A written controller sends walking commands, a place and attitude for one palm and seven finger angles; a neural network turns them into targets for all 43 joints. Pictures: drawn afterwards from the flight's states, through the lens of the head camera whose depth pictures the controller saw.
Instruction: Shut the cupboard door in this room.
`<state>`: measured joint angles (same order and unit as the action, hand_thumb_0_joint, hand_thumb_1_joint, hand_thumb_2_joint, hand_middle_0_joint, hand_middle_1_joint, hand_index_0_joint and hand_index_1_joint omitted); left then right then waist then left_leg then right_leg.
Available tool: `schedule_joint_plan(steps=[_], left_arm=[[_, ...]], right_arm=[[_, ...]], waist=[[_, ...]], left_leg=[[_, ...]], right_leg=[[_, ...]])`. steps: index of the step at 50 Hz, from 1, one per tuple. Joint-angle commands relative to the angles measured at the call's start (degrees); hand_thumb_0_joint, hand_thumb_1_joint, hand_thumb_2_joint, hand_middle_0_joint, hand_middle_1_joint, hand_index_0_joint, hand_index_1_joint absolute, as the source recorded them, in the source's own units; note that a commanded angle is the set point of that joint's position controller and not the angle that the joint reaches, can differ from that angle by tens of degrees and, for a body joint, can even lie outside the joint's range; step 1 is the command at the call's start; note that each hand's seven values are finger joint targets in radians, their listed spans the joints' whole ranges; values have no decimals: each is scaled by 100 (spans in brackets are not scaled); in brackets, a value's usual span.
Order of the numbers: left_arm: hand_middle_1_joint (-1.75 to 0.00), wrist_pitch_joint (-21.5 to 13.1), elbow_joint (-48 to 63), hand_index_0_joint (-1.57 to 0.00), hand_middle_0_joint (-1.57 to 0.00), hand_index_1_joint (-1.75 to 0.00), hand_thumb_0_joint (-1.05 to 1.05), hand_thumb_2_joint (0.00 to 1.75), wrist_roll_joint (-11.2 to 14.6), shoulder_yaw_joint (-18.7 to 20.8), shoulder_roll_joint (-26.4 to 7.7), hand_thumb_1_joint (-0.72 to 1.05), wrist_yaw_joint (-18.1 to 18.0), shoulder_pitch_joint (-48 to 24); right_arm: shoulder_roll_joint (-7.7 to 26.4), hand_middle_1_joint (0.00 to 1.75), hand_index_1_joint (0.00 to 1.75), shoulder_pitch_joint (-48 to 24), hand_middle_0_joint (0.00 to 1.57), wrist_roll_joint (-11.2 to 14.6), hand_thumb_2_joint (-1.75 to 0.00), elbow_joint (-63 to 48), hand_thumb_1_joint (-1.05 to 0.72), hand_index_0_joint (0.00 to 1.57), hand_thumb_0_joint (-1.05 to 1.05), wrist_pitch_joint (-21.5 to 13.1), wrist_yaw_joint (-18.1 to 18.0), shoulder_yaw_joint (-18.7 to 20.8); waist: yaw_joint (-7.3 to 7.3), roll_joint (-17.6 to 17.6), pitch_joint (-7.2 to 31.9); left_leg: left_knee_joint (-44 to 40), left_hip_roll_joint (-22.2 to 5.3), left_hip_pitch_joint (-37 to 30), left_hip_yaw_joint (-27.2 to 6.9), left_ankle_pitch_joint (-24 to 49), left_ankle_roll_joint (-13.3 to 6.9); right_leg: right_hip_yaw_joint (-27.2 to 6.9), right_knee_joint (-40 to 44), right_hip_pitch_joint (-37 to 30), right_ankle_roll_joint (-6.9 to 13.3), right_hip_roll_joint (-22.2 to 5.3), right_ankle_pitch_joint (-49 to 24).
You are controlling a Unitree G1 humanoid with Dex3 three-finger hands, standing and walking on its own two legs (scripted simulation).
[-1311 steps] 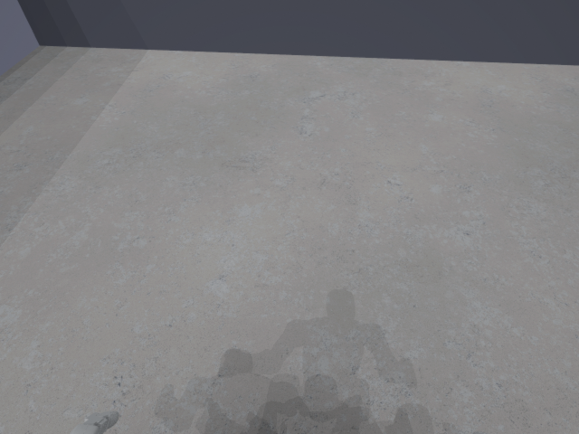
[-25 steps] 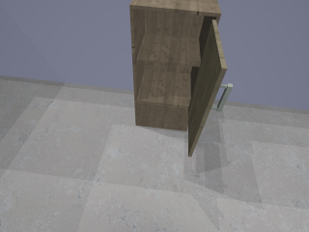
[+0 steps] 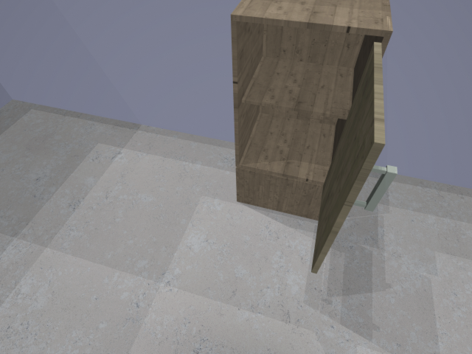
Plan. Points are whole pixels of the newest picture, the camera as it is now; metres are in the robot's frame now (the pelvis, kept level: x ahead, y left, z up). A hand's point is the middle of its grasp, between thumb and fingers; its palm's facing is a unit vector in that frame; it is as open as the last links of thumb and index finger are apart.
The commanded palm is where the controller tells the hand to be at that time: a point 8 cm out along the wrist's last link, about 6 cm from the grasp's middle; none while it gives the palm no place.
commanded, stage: turn or walk to find it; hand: left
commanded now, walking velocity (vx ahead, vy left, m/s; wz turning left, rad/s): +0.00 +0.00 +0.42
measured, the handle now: (370, 188) +0.47 -0.26 -0.04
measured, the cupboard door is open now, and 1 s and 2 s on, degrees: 90 90 90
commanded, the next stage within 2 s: stand and wait in 0.20 s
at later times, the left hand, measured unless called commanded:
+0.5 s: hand out of the picture +0.02 +0.18 -0.16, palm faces +0.14 -0.95 -0.28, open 7.4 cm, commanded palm none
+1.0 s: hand out of the picture +0.03 +0.15 -0.17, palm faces +0.14 -0.97 -0.20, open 7.3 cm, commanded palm none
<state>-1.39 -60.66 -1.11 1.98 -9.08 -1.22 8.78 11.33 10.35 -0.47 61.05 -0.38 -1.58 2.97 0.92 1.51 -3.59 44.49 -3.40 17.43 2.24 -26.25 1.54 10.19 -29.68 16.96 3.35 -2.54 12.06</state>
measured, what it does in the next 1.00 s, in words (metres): steps on the spot: left foot, then right foot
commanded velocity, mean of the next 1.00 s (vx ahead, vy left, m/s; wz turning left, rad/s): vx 0.00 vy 0.00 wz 0.08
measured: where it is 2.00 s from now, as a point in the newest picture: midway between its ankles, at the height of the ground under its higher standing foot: outside the picture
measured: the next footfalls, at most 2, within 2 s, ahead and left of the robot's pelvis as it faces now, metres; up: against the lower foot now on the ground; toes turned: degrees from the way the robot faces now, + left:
left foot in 0.10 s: +0.03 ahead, +0.13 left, +0.00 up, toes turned +10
right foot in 0.44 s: +0.07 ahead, -0.12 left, +0.00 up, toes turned +1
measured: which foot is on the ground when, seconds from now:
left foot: up 0.00-0.08, down 0.10-1.00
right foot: down 0.00-0.12, up 0.14-0.42, down 0.44-1.00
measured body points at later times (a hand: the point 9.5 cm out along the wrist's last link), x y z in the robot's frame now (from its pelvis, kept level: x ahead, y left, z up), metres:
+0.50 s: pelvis +0.03 -0.02 +0.00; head +0.06 -0.05 +0.45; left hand +0.01 +0.23 -0.14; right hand +0.10 -0.25 -0.17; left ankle +0.00 +0.12 -0.73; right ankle +0.03 -0.12 -0.74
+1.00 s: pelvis +0.04 -0.02 +0.01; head +0.05 -0.03 +0.46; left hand +0.02 +0.21 -0.15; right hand +0.07 -0.25 -0.16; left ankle -0.01 +0.12 -0.73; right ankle +0.03 -0.12 -0.73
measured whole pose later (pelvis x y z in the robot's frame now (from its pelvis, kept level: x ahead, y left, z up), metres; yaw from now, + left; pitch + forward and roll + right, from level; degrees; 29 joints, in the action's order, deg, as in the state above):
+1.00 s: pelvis +0.04 -0.02 +0.01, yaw +6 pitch -2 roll +0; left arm -0.7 -65.1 -0.2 0.5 -9.5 -1.0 13.7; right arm 8.7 13.6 -0.6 66.1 -0.4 -1.8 1.0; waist 0.5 0.2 -2.9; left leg 22.6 -3.7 6.4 2.9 -14.5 2.8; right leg 5.4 -24.2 7.8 1.5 -0.5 15.0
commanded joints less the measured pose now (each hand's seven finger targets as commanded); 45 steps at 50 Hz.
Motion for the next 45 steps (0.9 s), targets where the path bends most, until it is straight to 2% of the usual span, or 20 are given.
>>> schedule_joint_plan(steps=[1,4,5,6,7,8,10,14,18,20,21,22,23,24,28,32,34,36,38,45], left_arm=[[-30,22,131,-20,-20,-30,0,90,-20,203,-1010,90,-59,468],[-30,78,157,-20,-20,-30,0,90,23,229,-1051,90,-64,387],[-30,130,234,-20,-20,-30,0,90,59,213,-916,90,-54,458],[-30,166,349,-20,-20,-30,0,90,79,172,-693,90,-23,471],[-30,193,421,-20,-20,-30,0,90,62,152,-669,90,-3,327],[-30,262,394,-20,-20,-30,0,90,9,173,-745,90,-17,224],[-30,284,370,-20,-20,-30,0,90,-18,211,-798,90,16,392],[-30,174,287,-20,-20,-30,0,90,30,88,-580,90,24,573],[-30,94,194,-20,-20,-30,0,90,64,15,-522,90,-9,726],[-30,12,-8,-20,-20,-30,0,90,46,18,-636,90,-28,1170],[-30,-30,-68,-20,-20,-30,0,90,6,44,-909,90,-64,1233],[-30,-50,-84,-20,-20,-30,0,90,-6,76,-1217,90,-81,1184],[-30,-41,-34,-20,-20,-30,0,90,0,71,-1328,90,-58,1065],[-30,-50,-47,-20,-20,-30,0,90,2,102,-1247,90,-60,971],[-30,-19,-56,-20,-20,-30,0,90,1,32,-995,90,-63,786],[-30,-13,-99,-20,-20,-30,0,90,67,38,-972,90,-81,708],[-30,-7,-111,-20,-20,-30,0,90,89,18,-829,90,-62,730],[-30,18,-120,-20,-20,-30,0,90,64,11,-761,90,-71,721],[-30,32,-182,-20,-20,-30,0,90,73,3,-840,90,-55,634],[-30,5,-268,-20,-20,-30,0,90,72,-26,-800,90,-53,758]], right_arm=[[-16,30,30,694,20,11,-90,-31,-90,20,0,96,78,-35],[186,30,30,730,20,14,-90,-77,-90,20,0,42,105,1],[405,30,30,682,20,-12,-90,-140,-90,20,0,9,113,37],[808,30,30,581,20,-71,-90,-269,-90,20,0,5,92,119],[990,30,30,366,20,-95,-90,-386,-90,20,0,52,74,158],[919,30,30,146,20,-88,-90,-406,-90,20,0,55,50,153],[816,30,30,-51,20,-78,-90,-477,-90,20,0,32,15,115],[814,30,30,210,20,-60,-90,-356,-90,20,0,-34,-34,136],[864,30,30,317,20,-49,-90,-240,-90,20,0,-9,-18,163],[755,30,30,211,20,8,-90,-198,-90,20,0,-12,-6,147],[516,30,30,278,20,56,-90,-214,-90,20,0,-26,18,115],[270,30,30,213,20,78,-90,-306,-90,20,0,-8,44,28],[272,30,30,147,20,59,-90,-323,-90,20,0,30,62,32],[300,30,30,66,20,17,-90,-299,-90,20,0,105,35,46],[190,30,30,255,20,21,-90,-34,-90,20,0,130,20,-8],[186,30,30,522,20,10,-90,185,-90,20,0,38,13,-47],[357,30,30,545,20,-13,-90,257,-90,20,0,-43,-9,-36],[370,30,30,445,20,-8,-90,268,-90,20,0,-15,-20,-45],[323,30,30,390,20,-1,-90,305,-90,20,0,-39,-24,-80],[261,30,30,547,20,4,-90,343,-90,20,0,-55,-57,-99]], waist=[[-14,-958,253],[-178,-513,379],[-175,189,331],[-166,1283,106],[-173,1514,-122],[-165,1556,-217],[-17,1128,-305],[-80,507,480],[-141,657,743],[50,382,865],[14,-253,923],[-8,-1146,692],[-8,-1222,425],[21,-1587,310],[-56,-1170,-81],[-133,-876,262],[-80,-188,437],[-61,-266,225],[-55,172,92],[-62,25,-28]], left_leg=[[-531,15,-218,104,377,72],[-1785,-49,-913,49,1288,63],[-2318,-425,-1012,-587,1448,-105],[-2875,-1264,-769,-1744,1645,-537],[-3398,-1710,-241,-2184,1625,-982],[-3516,-1589,20,-2088,1532,-1112],[-3202,-1323,-249,-1706,2272,-1073],[-2536,-1032,-1562,-1095,4147,-1044],[-2196,-921,-1653,-992,4555,-899],[-1746,-608,-1314,-787,3873,-517],[-1407,-313,-667,-502,2908,-226],[-1349,71,-42,-198,1353,-17],[-1179,215,-41,-102,235,41],[-753,149,-108,-136,-134,61],[-655,55,-131,-165,144,30],[-1991,6,-880,-66,1485,52],[-2100,-348,-1320,-323,2752,-43],[-2074,-436,-1148,-207,2376,-24],[-2242,-401,-1040,-236,2401,-39],[-2463,-395,-993,-180,2136,-22]], right_leg=[[-1230,1274,-248,484,-1499,-763],[-894,654,-14,134,-1406,-434],[-598,171,342,-148,-1024,160],[-175,-559,711,-499,-444,751],[-256,-1417,650,-590,-208,1606],[-573,-2067,602,-553,-290,1759],[-726,-2551,967,-587,-287,1516],[-707,-1997,1031,-697,-195,1417],[-572,-471,221,-682,-71,1100],[-590,874,-696,-650,-146,-355],[-1182,946,-1330,-498,-681,-1342],[-1893,945,-1412,-174,-1417,-2174],[-1982,1049,-1038,197,-1802,-2387],[-1997,1152,-728,409,-1748,-2275],[-1576,954,-571,479,-1384,-2571],[-1326,696,-618,146,-1056,-1893],[-1007,522,-460,-158,-641,-1351],[-1068,904,-419,-259,-573,-754],[-1029,884,-564,-254,-564,-843],[-1025,1086,-742,-217,-542,-894]])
